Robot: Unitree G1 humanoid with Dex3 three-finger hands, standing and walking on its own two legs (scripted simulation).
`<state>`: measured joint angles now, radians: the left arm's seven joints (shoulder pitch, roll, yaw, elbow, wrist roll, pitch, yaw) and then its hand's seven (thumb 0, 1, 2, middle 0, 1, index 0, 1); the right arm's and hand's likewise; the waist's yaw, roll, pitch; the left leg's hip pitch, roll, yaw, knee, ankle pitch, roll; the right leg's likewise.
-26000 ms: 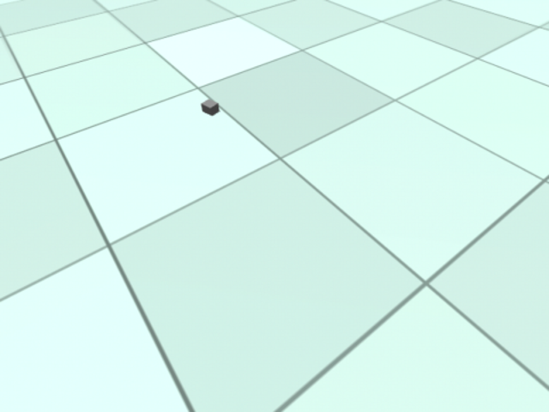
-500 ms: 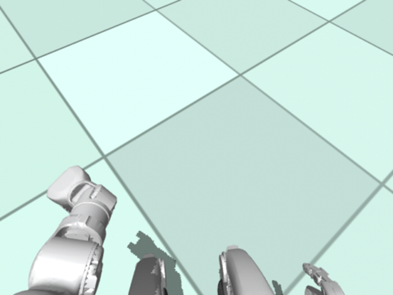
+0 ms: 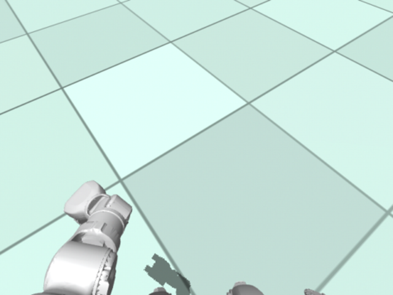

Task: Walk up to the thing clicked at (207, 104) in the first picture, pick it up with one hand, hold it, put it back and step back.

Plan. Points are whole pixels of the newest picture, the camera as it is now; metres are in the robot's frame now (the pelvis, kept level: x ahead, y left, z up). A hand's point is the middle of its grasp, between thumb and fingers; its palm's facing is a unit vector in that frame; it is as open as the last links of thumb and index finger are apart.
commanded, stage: lift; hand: left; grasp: from above
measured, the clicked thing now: (102, 221) +0.33 +0.23 -0.11
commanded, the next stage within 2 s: hold in 0.02 s
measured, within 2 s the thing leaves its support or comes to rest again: neither
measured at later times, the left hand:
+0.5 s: hand (97, 203) +0.34 +0.22 -0.03, palm faces -0.25 -0.37 -0.89, open 11.4 cm
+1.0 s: hand (94, 196) +0.35 +0.22 -0.01, palm faces -0.24 -0.38 -0.90, open 11.4 cm
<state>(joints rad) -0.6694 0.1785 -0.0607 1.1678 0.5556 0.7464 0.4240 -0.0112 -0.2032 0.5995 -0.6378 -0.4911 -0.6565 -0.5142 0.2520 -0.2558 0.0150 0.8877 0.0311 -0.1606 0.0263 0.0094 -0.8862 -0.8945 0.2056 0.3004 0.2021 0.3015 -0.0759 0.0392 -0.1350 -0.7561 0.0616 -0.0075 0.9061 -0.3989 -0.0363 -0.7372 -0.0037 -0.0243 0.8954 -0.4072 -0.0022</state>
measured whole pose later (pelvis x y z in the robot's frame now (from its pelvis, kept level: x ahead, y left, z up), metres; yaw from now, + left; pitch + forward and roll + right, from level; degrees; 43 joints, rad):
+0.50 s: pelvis +0.02 +0.00 +0.03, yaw +0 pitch +9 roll +0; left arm -0.65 0.14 -0.10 1.13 0.56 0.78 0.41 -0.01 -0.17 0.52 -0.64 -0.45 -0.66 -0.47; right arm 0.22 -0.28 0.00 0.88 0.03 -0.16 0.08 0.01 -0.89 -0.90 0.20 0.30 0.20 0.30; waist -0.05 0.03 -0.10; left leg -0.54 0.05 0.01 0.72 -0.34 -0.03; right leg -0.53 -0.01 -0.01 0.73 -0.36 0.00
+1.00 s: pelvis +0.02 +0.00 +0.03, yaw +0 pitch +7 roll +0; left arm -0.64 0.13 -0.12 1.08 0.56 0.83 0.38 -0.01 -0.17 0.57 -0.64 -0.41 -0.65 -0.46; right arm 0.20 -0.28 0.00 0.86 0.04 -0.14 0.10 0.01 -0.89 -0.90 0.20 0.30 0.20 0.30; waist -0.03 0.04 -0.09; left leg -0.43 0.05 0.02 0.63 -0.32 -0.03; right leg -0.43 -0.02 0.00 0.65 -0.34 0.00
